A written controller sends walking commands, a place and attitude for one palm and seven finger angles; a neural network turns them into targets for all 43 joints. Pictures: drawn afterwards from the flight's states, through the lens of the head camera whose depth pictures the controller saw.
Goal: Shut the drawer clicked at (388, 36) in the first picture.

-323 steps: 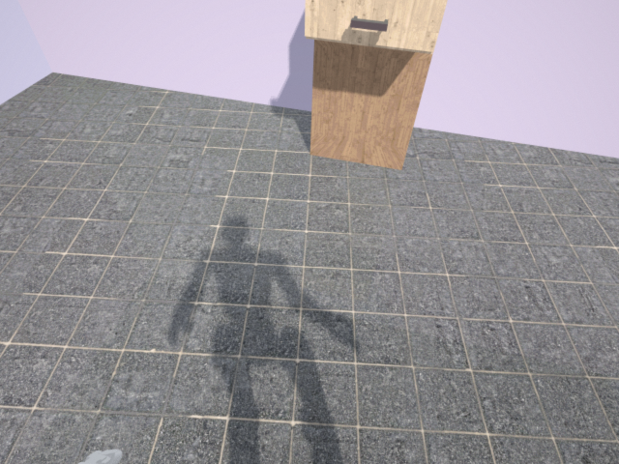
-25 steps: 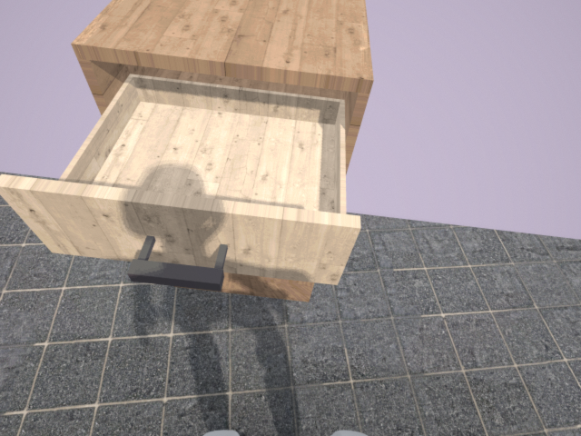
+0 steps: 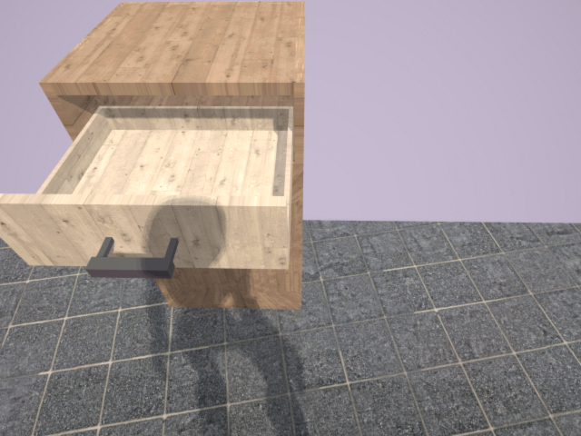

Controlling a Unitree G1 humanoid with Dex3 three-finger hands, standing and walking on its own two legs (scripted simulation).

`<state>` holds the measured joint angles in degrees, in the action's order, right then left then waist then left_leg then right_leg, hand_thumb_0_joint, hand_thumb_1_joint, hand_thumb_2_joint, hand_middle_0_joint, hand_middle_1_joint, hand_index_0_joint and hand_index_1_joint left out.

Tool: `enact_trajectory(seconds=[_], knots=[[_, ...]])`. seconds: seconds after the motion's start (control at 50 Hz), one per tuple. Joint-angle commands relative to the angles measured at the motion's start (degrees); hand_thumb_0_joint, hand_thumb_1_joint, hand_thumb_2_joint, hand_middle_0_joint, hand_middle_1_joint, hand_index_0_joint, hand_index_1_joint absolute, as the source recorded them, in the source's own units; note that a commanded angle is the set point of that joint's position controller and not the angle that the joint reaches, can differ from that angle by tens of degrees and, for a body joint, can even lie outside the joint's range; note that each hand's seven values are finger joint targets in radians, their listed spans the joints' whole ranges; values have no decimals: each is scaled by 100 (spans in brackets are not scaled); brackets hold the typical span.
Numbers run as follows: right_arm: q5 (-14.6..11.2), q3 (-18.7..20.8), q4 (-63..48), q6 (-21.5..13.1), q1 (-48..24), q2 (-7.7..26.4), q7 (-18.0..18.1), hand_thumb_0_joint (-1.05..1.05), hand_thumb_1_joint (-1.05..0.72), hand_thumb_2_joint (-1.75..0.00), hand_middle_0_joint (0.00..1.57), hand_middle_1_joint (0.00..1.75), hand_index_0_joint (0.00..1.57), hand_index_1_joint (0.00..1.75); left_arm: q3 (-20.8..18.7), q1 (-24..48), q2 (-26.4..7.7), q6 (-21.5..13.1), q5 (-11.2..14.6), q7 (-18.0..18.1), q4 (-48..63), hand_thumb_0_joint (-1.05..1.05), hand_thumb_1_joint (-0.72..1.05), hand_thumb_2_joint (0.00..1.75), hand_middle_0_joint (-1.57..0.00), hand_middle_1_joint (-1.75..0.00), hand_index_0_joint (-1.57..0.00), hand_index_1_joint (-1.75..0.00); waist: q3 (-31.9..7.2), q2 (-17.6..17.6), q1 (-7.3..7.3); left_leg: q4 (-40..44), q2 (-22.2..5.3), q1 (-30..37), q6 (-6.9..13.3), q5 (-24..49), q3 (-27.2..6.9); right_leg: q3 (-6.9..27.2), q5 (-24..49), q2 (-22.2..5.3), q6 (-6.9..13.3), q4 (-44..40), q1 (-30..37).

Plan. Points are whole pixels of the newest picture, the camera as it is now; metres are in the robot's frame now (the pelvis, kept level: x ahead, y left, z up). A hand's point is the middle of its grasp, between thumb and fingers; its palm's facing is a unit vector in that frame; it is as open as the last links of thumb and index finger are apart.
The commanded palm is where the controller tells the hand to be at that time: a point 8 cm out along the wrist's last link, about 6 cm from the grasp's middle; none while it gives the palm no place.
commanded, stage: come to a stop and stand still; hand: left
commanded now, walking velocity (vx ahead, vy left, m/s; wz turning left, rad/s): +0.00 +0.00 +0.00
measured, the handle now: (135, 255) +0.36 +0.25 +0.04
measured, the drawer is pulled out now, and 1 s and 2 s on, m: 0.29 0.29 0.29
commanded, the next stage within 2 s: look again from close up in 0.24 s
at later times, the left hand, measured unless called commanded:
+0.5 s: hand out of the picture -0.01 +0.19 -0.17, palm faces +0.02 -0.97 -0.23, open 7.4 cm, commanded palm none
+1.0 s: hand out of the picture +0.01 +0.25 -0.17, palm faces -0.01 -0.97 -0.23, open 7.4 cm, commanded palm none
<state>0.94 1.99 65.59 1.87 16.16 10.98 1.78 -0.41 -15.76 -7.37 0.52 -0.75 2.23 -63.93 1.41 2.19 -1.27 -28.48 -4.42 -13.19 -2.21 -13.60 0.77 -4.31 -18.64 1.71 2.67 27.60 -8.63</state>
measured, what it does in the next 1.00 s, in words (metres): shifts its weight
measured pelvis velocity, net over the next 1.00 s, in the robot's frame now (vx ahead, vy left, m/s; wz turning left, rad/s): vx -0.01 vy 0.07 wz -0.02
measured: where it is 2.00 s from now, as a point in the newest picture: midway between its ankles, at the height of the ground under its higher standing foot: outside the picture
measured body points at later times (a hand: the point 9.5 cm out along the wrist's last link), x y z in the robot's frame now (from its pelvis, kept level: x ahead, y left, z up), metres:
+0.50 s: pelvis -0.01 +0.01 +0.00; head +0.00 +0.00 +0.45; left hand -0.01 +0.24 -0.15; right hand +0.00 -0.22 -0.16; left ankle +0.00 +0.15 -0.74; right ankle -0.04 -0.09 -0.74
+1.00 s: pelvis -0.01 +0.07 +0.00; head -0.01 +0.07 +0.45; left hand +0.01 +0.31 -0.15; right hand +0.04 -0.17 -0.15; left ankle +0.00 +0.15 -0.74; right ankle -0.04 -0.09 -0.74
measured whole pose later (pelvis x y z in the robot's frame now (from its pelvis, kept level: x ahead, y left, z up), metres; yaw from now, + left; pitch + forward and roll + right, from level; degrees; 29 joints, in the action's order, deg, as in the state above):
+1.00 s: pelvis -0.01 +0.07 +0.00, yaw -1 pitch -1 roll +0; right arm 1.1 -0.1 59.7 0.0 11.3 10.3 0.6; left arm 0.6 -15.7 -11.1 0.7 -1.3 2.4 -58.6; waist 1.6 -0.3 0.5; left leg -28.0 1.0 -13.1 2.6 -13.8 4.3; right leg -1.1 -16.6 -4.0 -3.1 27.2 -9.3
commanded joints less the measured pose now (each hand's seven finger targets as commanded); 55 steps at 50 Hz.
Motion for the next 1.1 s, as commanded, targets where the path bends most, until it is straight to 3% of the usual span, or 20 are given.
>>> enact_trajectory(seconds=[0.0,0.04,0.1,0.2,0.3,0.32,0.34,0.36,0.38,0.42,0.46,0.5,0.52,0.56,0.7,0.96,1.02,1.08], knots=[[-26,-49,-20,-196,175,200,97,0,-90,-90,20,30,20,30,-142,-298,-675,-119,71,5,88,0,90,90,-20,-30,-20,-30,-69,-113,148,430,-252,661,148,1690,-115,699,2321,-870,-77,-652,-180],[-46,-60,33,-196,167,188,96,0,-90,-90,20,30,20,30,-145,-274,-720,-89,79,7,45,0,90,90,-20,-30,-20,-30,-73,113,163,512,-246,553,150,1600,-107,651,2068,-852,-117,-712,39],[-38,-67,37,-162,161,136,85,0,-90,-90,20,30,20,30,-127,-230,-685,-79,73,-5,5,0,90,90,-20,-30,-20,-30,205,-60,144,675,-188,453,117,967,-91,720,1325,-832,-68,-955,-165],[-25,-62,24,-155,253,87,67,0,-90,-90,20,30,20,30,-123,-277,-611,-86,52,-8,-7,0,90,90,-20,-30,-20,-30,430,-253,118,739,-144,424,124,673,-80,782,554,-809,-57,-1210,-419],[-23,-63,9,-182,329,41,60,0,-90,-90,20,30,20,30,-132,-360,-546,-105,40,-6,7,0,90,90,-20,-30,-20,-30,442,-335,116,771,-137,387,147,677,-95,764,473,-790,-61,-1210,-462],[102,16,-743,-133,-89,763,-38,0,-90,-90,20,30,20,30,-54,-220,-1617,-207,-40,52,587,0,90,90,-20,-30,-20,-30,1127,-275,23,449,74,230,225,406,-306,899,59,-634,-93,-1083,-1051],[73,171,-819,-202,-95,605,1,0,-90,-90,20,30,20,30,-193,-193,-1312,-268,-14,77,558,0,90,90,-20,-30,-20,-30,425,244,77,-23,-56,26,228,188,-163,1107,-312,-997,-43,-916,-1007],[61,129,-849,-188,18,335,9,0,-90,-90,20,30,20,30,-153,-288,-1213,-281,-21,82,609,0,90,90,-20,-30,-20,-30,-101,-41,66,-412,92,-51,216,93,-142,1318,-119,-1137,-3,-1045,-774],[49,129,-897,-182,117,233,1,0,-90,-90,20,30,20,30,-162,-302,-1129,-294,-43,92,653,0,90,90,-20,-30,-20,-30,-217,-606,57,-653,170,-288,195,-111,-83,1456,-147,-1277,50,-1176,-690],[61,67,-964,-186,119,148,-38,0,-90,-90,20,30,20,30,-114,-280,-963,-284,-63,114,714,0,90,90,-20,-30,-20,-30,-60,-1040,50,-788,125,-493,208,-270,-28,1417,469,-1389,264,-1106,-624],[32,69,-946,-236,196,239,-41,0,-90,-90,20,30,20,30,-149,-124,-1010,-299,-45,108,778,0,90,90,-20,-30,-20,-30,63,-771,-43,-467,45,-231,255,217,-56,1035,1033,-1249,249,-820,-792],[18,40,-889,-312,223,310,-24,0,-90,-90,20,30,20,30,-151,-217,-999,-279,-26,93,775,0,90,90,-20,-30,-20,-30,-79,-217,35,-67,-52,-18,289,1251,-135,635,2008,-897,62,-280,-437],[16,16,-851,-333,197,340,-23,0,-90,-90,20,30,20,30,-114,-388,-931,-248,-35,95,779,0,90,90,-20,-30,-20,-30,-247,-15,143,-101,-137,160,304,2018,-120,514,2408,-812,-8,-65,-238],[-7,20,-886,-315,74,474,3,0,-90,-90,20,30,20,30,-128,-435,-1015,-208,-7,99,763,0,90,90,-20,-30,-20,-30,-174,77,155,-109,-166,152,335,2299,-196,447,2240,-774,-87,-10,-210],[11,6,-955,-275,-223,641,-33,0,-90,-90,20,30,20,30,-95,-235,-1043,-107,-23,59,860,0,90,90,-20,-30,-20,-30,112,-23,161,369,-173,-13,413,1274,-355,459,1003,-695,-192,-215,-343],[-18,-29,-808,-285,-300,700,-65,0,-90,-90,20,30,20,30,-49,-324,-964,-67,-45,30,719,0,90,90,-20,-30,-20,-30,100,-44,148,899,-210,127,443,677,-475,412,697,-732,-314,-360,-328],[-2,-20,-672,-251,-123,767,-73,0,-90,-90,20,30,20,30,-29,-418,-890,-61,-80,-14,598,0,90,90,-20,-30,-20,-30,65,50,97,1349,-296,179,495,-979,-681,241,-100,-604,-290,-239,-399],[16,35,-631,-185,-89,871,-72,0,-90,-90,20,30,20,30,-23,-588,-762,-41,-117,-63,536,0,90,90,-20,-30,-20,-30,531,284,137,1745,-490,-169,627,-2235,-977,25,-552,-476,-276,12,-698]])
